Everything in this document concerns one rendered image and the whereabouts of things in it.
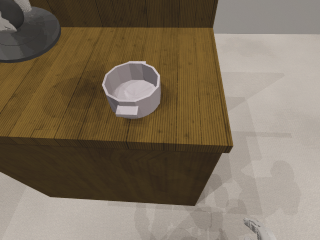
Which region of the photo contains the left robot hand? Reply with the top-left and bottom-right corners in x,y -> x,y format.
0,0 -> 32,34

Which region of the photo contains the pot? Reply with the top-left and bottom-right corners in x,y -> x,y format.
102,61 -> 161,119

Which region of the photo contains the right robot hand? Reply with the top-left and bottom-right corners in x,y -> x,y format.
243,218 -> 277,240

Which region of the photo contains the knob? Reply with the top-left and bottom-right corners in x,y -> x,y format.
0,0 -> 24,29

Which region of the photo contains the lid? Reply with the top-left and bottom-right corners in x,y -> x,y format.
0,6 -> 61,63

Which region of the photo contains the table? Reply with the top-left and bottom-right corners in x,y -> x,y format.
0,0 -> 234,206

